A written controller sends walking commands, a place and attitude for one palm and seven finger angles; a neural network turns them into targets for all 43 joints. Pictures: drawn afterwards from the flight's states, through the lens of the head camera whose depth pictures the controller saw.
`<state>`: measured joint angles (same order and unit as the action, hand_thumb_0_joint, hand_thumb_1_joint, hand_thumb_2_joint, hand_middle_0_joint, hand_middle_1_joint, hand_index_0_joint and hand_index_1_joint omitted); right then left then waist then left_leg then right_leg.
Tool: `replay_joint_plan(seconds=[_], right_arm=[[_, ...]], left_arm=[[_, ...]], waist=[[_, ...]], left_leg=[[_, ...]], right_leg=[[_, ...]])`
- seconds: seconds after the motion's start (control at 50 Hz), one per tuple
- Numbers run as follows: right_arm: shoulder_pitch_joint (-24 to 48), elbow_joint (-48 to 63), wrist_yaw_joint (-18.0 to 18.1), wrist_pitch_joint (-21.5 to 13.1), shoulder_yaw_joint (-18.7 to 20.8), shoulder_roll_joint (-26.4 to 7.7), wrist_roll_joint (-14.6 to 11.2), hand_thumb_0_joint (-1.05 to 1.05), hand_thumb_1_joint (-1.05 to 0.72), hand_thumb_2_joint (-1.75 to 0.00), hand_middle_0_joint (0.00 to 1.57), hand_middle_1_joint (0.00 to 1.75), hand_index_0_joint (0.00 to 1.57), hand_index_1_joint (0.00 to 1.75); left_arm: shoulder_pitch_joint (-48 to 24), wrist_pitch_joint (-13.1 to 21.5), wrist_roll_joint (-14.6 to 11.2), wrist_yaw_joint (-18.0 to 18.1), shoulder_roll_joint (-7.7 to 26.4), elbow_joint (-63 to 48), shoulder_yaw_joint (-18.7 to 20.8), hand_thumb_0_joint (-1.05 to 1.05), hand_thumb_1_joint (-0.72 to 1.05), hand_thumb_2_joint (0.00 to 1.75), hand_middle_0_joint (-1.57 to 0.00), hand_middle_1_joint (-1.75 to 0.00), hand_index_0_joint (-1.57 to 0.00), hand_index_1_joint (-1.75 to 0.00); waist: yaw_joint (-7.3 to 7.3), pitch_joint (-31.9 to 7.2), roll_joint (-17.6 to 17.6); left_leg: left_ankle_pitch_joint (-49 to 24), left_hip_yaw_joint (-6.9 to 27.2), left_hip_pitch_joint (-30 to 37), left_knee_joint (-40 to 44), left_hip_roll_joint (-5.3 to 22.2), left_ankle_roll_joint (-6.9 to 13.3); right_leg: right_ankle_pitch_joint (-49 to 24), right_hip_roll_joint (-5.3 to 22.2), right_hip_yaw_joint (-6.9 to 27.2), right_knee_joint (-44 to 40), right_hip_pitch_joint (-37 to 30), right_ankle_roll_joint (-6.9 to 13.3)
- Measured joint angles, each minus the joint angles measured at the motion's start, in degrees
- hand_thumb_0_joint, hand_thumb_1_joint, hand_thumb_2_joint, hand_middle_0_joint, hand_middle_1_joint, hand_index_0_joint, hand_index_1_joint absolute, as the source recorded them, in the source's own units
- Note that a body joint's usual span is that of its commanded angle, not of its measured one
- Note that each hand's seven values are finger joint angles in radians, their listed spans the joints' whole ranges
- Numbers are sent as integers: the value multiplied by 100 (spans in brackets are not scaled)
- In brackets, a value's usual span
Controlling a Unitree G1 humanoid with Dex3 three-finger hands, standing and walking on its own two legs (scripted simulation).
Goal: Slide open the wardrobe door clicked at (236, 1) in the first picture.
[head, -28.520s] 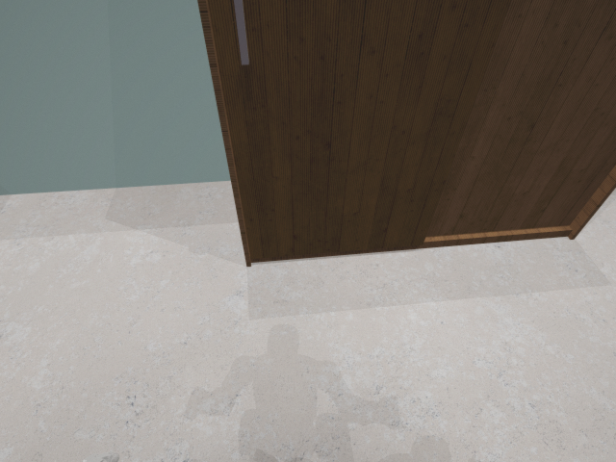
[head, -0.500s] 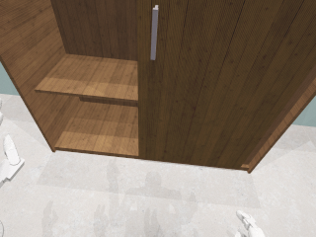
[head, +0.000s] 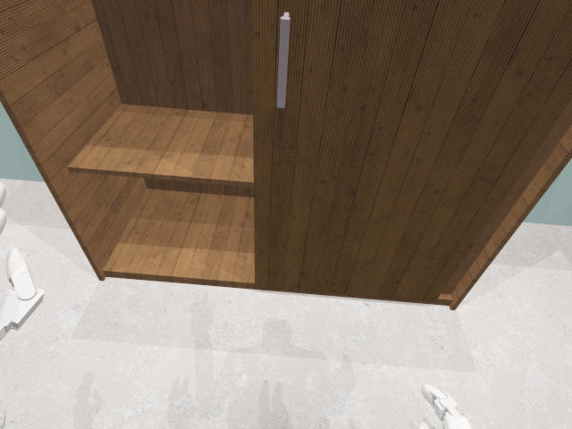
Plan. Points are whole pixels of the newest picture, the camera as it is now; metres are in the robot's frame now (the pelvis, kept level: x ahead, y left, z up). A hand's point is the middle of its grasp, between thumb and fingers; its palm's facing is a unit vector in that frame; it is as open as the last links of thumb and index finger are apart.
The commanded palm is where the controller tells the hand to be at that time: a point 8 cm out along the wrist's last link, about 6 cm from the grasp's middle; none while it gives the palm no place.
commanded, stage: let the arm hang, fingers relaxed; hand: left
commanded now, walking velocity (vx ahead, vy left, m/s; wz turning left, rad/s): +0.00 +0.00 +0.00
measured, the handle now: (283, 61) +0.77 +0.06 +0.20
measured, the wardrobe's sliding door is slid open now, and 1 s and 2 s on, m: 0.62 0.62 0.62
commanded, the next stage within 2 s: look to check the result in 1.10 s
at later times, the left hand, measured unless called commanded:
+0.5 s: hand out of the picture -0.02 +0.22 -0.16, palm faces -0.02 -0.98 -0.21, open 7.2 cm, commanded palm none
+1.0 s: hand out of the picture +0.13 +0.19 -0.15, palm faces -0.05 -0.98 -0.19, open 7.3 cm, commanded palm none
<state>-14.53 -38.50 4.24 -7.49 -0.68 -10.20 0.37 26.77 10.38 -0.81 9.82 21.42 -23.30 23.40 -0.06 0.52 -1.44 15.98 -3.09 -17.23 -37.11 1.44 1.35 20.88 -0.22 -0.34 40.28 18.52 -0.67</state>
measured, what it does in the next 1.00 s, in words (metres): steps on the spot: right foot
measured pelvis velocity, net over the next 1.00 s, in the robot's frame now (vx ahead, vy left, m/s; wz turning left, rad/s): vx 0.05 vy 0.02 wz -0.03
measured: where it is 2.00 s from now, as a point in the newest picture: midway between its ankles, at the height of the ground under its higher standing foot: outside the picture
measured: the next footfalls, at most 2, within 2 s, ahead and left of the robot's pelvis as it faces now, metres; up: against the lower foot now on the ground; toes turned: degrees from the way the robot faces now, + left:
right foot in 0.02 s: +0.08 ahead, -0.12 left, +0.00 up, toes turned -1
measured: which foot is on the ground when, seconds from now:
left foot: down 0.00-1.00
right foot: up 0.00-0.00, down 0.02-1.00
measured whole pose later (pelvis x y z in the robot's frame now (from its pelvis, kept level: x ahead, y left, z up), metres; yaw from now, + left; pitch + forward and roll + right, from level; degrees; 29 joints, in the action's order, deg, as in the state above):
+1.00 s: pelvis +0.05 +0.02 +0.02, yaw -2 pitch +0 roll +0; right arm -8.7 -64.2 0.7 0.5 0.6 -9.8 1.0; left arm 7.6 0.3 0.9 1.9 9.9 63.1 -0.3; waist 1.2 2.0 -0.7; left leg 13.0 -6.1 -11.0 -23.5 -0.1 2.3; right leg 13.1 1.4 1.4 23.0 10.3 -1.8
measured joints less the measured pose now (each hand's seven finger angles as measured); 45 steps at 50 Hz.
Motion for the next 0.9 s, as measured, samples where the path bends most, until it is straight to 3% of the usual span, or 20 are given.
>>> replay_joint_plan(seconds=[0.04,0.08,0.14,0.22,0.28,0.36,0.46,0.7,0.9], right_arm=[[35,-189,-241,-81,46,-89,20,1,-90,-90,20,30,20,30],[222,-478,-408,211,113,-284,13,1,-90,-90,20,30,21,30],[371,-723,-521,662,159,-460,77,1,-90,-90,21,30,21,30],[334,-917,-547,901,126,-444,167,1,-90,-90,20,30,21,30],[172,-1226,-515,904,66,-403,171,1,-90,-90,20,30,20,30],[-101,-1764,-449,960,78,-277,126,1,-90,-90,20,30,20,30],[-205,-2175,-381,1008,161,-173,75,1,-90,-90,20,30,20,30],[283,-2448,-346,886,170,2,30,0,-90,-90,20,30,20,30],[603,-2518,-354,821,149,8,55,0,-92,-90,20,30,20,30]], left_arm=[[-287,31,150,-241,154,733,-294,2,89,90,-21,-30,-21,-30],[-790,-358,194,-544,109,2089,-852,1,90,90,-21,-30,-21,-30],[-1355,-1019,226,-759,-139,4160,-1555,1,90,90,-20,-29,-20,-30],[-1497,-1478,216,-869,-590,6165,-2144,1,91,90,-20,-29,-20,-30],[-1354,-1487,203,-964,-952,7131,-2425,2,91,89,-20,-29,-20,-30],[-1133,-1307,165,-868,-929,7840,-2287,0,99,89,-21,-30,-21,-30],[-873,-1234,157,-879,-790,8456,-2306,0,97,89,-21,-30,-21,-30],[-1232,-1130,160,-797,-846,8906,-2334,1,92,89,-20,-29,-20,-30],[-1819,-1028,173,-786,-1104,8690,-2381,1,91,89,-20,-29,-20,-30]], waist=[[-72,-197,57],[-51,-319,289],[94,-346,404],[272,-118,140],[269,91,-95],[130,306,-225],[49,434,-113],[42,376,189],[95,181,129]], left_leg=[[5,21,-245,-100,-69,-13],[54,94,-418,-234,-85,-16],[66,112,-521,-338,-128,59],[23,-55,-441,-163,-150,148],[-134,-164,-309,193,-152,157],[-323,-96,-141,603,-126,110],[-414,-75,-8,883,-97,90],[-387,-204,280,1147,-134,107],[-322,-281,516,1284,-157,101]], right_leg=[[-644,81,-73,-382,-91,88],[-495,111,-160,-290,18,46],[-320,183,-222,-177,83,-24],[-320,201,-53,-209,131,-42],[-504,193,52,-506,69,-25],[-770,155,-21,-1032,-172,-77],[-922,114,-47,-1447,-367,-54],[-889,146,81,-1615,-564,-98],[-803,164,160,-1660,-729,-118]])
